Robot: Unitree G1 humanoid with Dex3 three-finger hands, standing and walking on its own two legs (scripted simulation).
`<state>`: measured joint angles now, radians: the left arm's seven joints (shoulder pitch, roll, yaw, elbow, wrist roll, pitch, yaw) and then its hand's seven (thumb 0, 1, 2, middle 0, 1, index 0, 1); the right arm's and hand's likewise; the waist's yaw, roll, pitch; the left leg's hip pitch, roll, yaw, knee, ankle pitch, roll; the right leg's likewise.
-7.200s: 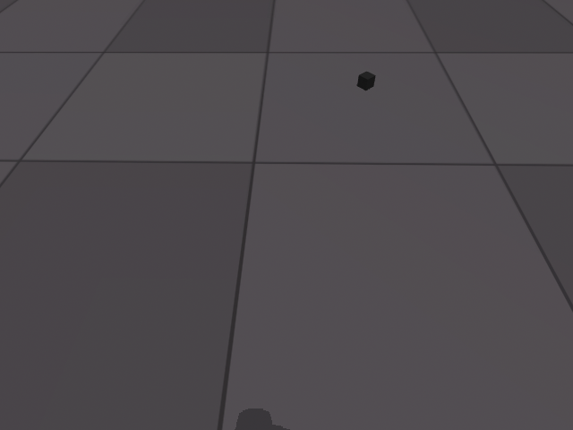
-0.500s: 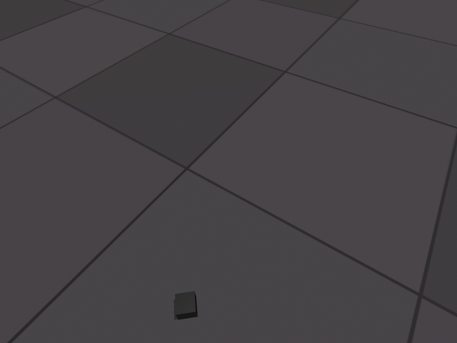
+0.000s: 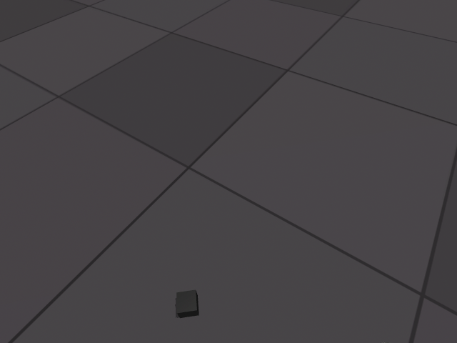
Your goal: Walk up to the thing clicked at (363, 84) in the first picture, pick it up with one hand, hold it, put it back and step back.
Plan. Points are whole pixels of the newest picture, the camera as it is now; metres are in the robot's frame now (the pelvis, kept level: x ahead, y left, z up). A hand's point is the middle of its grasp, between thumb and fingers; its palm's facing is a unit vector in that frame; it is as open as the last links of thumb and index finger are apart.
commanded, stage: stand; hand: left
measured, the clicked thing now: (187, 303) +0.39 +0.19 -0.74
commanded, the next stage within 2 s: none
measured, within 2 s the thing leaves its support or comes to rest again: neither
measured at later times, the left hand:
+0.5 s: hand out of the picture +0.07 +0.25 -0.16, palm faces -0.01 -0.94 -0.34, open 7.4 cm
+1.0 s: hand out of the picture +0.07 +0.25 -0.15, palm faces -0.01 -0.94 -0.34, open 7.4 cm
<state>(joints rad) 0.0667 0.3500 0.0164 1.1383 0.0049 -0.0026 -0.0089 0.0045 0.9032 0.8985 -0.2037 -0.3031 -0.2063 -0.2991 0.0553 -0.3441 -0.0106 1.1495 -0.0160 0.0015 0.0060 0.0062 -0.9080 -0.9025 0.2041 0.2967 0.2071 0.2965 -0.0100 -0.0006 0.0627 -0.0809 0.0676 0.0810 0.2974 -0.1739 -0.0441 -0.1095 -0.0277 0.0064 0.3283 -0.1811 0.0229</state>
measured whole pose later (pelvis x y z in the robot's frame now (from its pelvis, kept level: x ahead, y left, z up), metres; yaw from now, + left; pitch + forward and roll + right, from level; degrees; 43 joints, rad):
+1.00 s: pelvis +0.00 +0.00 +0.00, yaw +1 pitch -2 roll +0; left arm 0.10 0.36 0.00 1.13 0.01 0.00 -0.01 0.00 0.90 0.90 -0.20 -0.30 -0.21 -0.30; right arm 0.09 -0.35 -0.01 1.15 -0.02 0.00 0.01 0.01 -0.91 -0.90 0.20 0.30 0.21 0.30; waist 0.00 0.00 0.05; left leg -0.09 0.07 0.06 0.30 -0.17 -0.05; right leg -0.11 -0.03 -0.01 0.33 -0.18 0.02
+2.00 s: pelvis +0.00 +0.00 +0.00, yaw +1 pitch -2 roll +0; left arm 0.12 0.35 0.00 1.12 0.01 0.00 -0.01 0.00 0.90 0.90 -0.20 -0.30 -0.21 -0.30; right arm 0.11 -0.35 0.00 1.14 -0.02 0.00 0.01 0.01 -0.91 -0.90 0.20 0.30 0.21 0.30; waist 0.00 0.00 0.05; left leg -0.09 0.07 0.06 0.30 -0.18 -0.05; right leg -0.10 -0.03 -0.01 0.33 -0.19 0.02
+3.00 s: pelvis -0.04 -0.10 -0.04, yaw +4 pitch -2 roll +0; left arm 0.15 0.37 0.04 0.84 0.02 -0.01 0.02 0.00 0.90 0.90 -0.21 -0.30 -0.21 -0.30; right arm 0.22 -0.39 -0.07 0.88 -0.04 0.05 0.02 0.01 -0.91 -0.90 0.21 0.30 0.21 0.30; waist -0.01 0.00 0.16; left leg -0.35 -0.02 -0.04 0.84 -0.51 0.03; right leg -0.39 -0.07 -0.04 0.78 -0.36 0.01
